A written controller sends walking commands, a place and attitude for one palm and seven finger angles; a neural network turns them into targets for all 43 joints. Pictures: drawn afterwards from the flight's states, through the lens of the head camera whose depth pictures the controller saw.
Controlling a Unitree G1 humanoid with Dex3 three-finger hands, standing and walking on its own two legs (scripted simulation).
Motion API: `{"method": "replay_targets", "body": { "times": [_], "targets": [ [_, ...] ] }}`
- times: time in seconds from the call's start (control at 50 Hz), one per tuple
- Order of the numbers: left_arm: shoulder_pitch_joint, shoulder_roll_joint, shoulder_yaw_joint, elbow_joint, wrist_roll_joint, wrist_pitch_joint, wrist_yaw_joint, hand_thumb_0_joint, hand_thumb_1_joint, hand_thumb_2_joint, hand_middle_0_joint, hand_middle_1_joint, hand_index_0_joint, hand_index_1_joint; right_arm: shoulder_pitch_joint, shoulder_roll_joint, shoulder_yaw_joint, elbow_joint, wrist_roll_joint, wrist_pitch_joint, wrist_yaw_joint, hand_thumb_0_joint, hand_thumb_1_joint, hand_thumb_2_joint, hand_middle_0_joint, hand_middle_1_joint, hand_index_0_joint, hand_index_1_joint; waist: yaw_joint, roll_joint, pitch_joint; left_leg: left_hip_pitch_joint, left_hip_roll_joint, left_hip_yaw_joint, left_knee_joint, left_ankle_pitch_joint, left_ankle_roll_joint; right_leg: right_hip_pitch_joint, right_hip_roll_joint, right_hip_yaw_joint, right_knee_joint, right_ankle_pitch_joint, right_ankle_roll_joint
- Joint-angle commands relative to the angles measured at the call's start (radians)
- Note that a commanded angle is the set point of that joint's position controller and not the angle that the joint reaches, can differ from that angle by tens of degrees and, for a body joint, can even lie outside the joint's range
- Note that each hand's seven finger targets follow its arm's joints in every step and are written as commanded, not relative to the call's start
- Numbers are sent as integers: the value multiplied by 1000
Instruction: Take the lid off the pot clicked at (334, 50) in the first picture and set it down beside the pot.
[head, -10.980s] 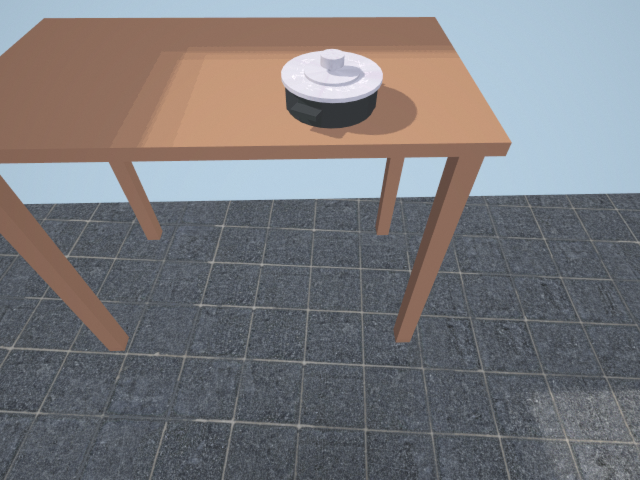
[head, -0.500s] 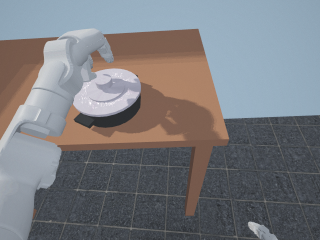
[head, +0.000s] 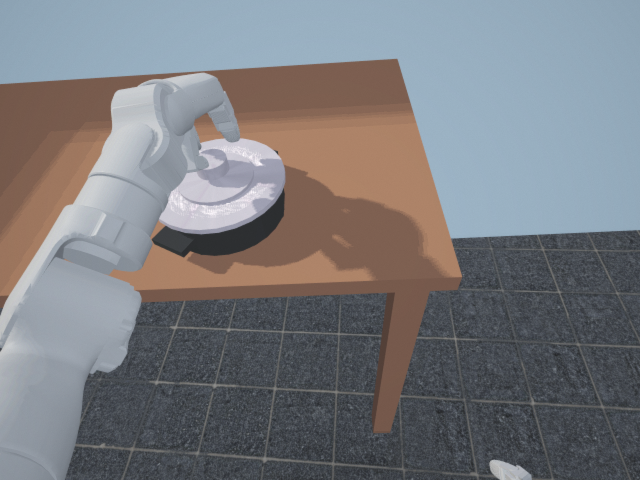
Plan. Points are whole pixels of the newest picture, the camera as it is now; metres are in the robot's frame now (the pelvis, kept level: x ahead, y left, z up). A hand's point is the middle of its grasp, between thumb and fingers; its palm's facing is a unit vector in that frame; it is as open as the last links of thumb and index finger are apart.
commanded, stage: lower the open fingers around the knob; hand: left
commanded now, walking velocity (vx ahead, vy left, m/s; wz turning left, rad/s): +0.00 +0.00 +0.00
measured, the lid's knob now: (211, 164) +0.48 +0.15 +0.15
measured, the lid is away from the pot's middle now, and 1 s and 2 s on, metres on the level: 0.00 0.00 0.00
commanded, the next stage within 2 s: close the fingers and squeeze the knob in 1.84 s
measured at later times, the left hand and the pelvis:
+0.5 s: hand (197, 160) +0.45 +0.16 +0.18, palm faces -0.36 -0.11 -0.93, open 9.6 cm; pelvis +0.00 +0.00 +0.00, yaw +0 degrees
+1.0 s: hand (197, 161) +0.45 +0.16 +0.18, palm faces -0.36 -0.10 -0.93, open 9.6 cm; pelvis +0.00 +0.00 +0.00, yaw +0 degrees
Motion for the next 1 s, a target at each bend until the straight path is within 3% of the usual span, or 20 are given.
{"method": "replay_targets", "body": {
  "times": [0.0,0.04,0.12,0.16,0.2,0.24,0.26,0.3,0.36,0.4,0.46,0.52,0.58,0.7,0.72,0.76,0.8,0.82,0.92,0.98],
  "targets": [
    [-490,242,112,-105,21,-9,45,0,-319,1614,-889,-81,-889,-81,-60,-136,-41,-129,0,-27,-8,0,-900,-900,200,300,200,300,8,-115,-351,184,-37,-27,22,396,31,99,82,-10,3,377,-54],
    [-544,201,74,-141,36,-16,49,0,-319,1614,-889,-81,-889,-81,-61,-120,-40,-130,-2,-30,-9,0,-900,-900,200,300,200,300,-4,-105,-356,203,-33,-28,21,392,31,84,81,-6,5,349,-52],
    [-525,231,110,-208,36,-19,57,0,-319,1614,-889,-81,-889,-81,-59,-122,-45,-142,-11,-42,-4,0,-900,-900,200,300,200,300,4,-77,-433,255,-29,-40,35,471,30,97,87,1,7,374,-54],
    [-462,206,90,-102,31,-13,57,0,-319,1614,-889,-81,-889,-81,-50,-122,-40,-130,-1,-31,-6,0,-900,-900,200,300,200,300,-3,-127,-330,187,-32,-23,23,377,30,79,84,-7,4,342,-50],
    [-470,210,92,-87,24,-14,66,0,-319,1614,-889,-81,-889,-81,-52,-132,-45,-126,0,-26,-10,0,-900,-900,200,300,200,300,0,-116,-312,166,-36,-18,15,321,30,73,85,-11,-4,318,-54],
    [-538,240,106,-133,43,-25,70,0,-319,1614,-889,-81,-889,-81,-49,-124,-43,-126,-4,-31,-15,0,-900,-900,200,300,200,300,-5,-100,-361,192,-35,-24,19,345,33,87,83,0,4,333,-55],
    [-565,212,79,-173,40,-32,71,0,-319,1614,-889,-81,-889,-81,-56,-119,-43,-131,-4,-34,-14,0,-900,-900,200,300,200,300,-10,-77,-387,214,-35,-27,27,371,33,84,83,1,8,346,-55],
    [-494,175,63,-75,33,-18,71,0,-319,1614,-889,-81,-889,-81,-36,-126,-51,-117,-5,-32,-14,0,-900,-900,200,300,200,300,-17,-89,-346,203,-34,-25,38,378,32,56,89,-7,-2,346,-56],
    [-431,197,78,-12,27,-23,64,0,-319,1614,-889,-81,-889,-81,-39,-128,-38,-120,2,-24,-17,0,-900,-900,200,300,200,300,-12,-144,-304,145,-40,-13,23,295,30,69,84,-6,5,326,-49],
    [-475,157,40,-26,22,-24,64,0,-319,1614,-889,-81,-889,-81,-40,-131,-45,-114,1,-16,-19,0,-900,-900,200,300,200,300,-22,-107,-315,153,-41,-11,30,293,29,57,85,-7,3,331,-53],
    [-457,226,96,-19,43,-32,68,0,-319,1614,-889,-81,-889,-81,-34,-127,-40,-121,-3,-19,-22,0,-900,-900,200,300,200,300,-13,-128,-341,155,-40,-11,39,312,34,78,83,-1,13,349,-50],
    [-481,161,34,-65,32,-31,61,0,-319,1614,-889,-81,-889,-81,-41,-125,-41,-124,2,-10,-16,0,-900,-900,200,300,200,300,-24,-85,-346,170,-37,-14,34,334,29,67,83,-1,10,348,-52],
    [-442,234,103,-34,33,-31,64,0,-319,1614,-889,-81,-889,-81,-35,-132,-42,-123,1,-13,-18,0,-900,-900,200,300,200,300,-14,-128,-338,149,-38,-12,39,309,32,80,84,-1,15,349,-49],
    [-423,155,41,-39,14,-25,55,0,-319,1614,-889,-81,-889,-81,-41,-136,-47,-126,4,-11,-17,0,-900,-900,200,300,200,300,-20,-103,-307,156,-37,-12,46,340,31,50,87,-10,11,360,-51],
    [-469,203,72,-86,27,-26,56,0,-319,1614,-889,-81,-889,-81,-34,-133,-44,-123,-1,-9,-16,0,-900,-900,200,300,200,300,-21,-111,-341,168,-38,-17,40,347,32,67,88,-2,12,363,-50],
    [-422,201,75,-43,26,-28,57,0,-319,1614,-889,-81,-889,-81,-40,-129,-41,-128,2,-12,-18,0,-900,-900,200,300,200,300,-17,-135,-325,152,-39,-12,49,332,35,69,85,-5,21,365,-48],
    [-416,135,27,-39,9,-23,52,0,-319,1614,-889,-81,-889,-81,-42,-132,-46,-126,5,-8,-16,0,-900,-900,200,300,200,300,-21,-118,-303,152,-37,-12,44,326,31,48,87,-12,11,355,-50],
    [-488,149,24,-112,18,-22,50,0,-319,1614,-889,-81,-889,-81,-45,-128,-43,-127,2,-7,-13,0,-900,-900,200,300,200,300,-29,-95,-335,175,-37,-16,35,327,30,53,86,-4,10,340,-50],
    [-465,194,70,-70,21,-19,56,0,-319,1614,-889,-81,-889,-81,-40,-127,-40,-126,-2,-11,-18,0,-900,-900,200,300,200,300,-20,-130,-344,162,-40,-18,37,316,33,70,86,-3,14,348,-50],
    [-475,133,23,-59,16,-16,52,0,-319,1614,-889,-81,-889,-81,-43,-123,-41,-118,3,-7,-16,0,-900,-900,200,300,200,300,-29,-136,-310,154,-39,-15,39,297,32,46,84,-10,18,334,-48]
  ]
}}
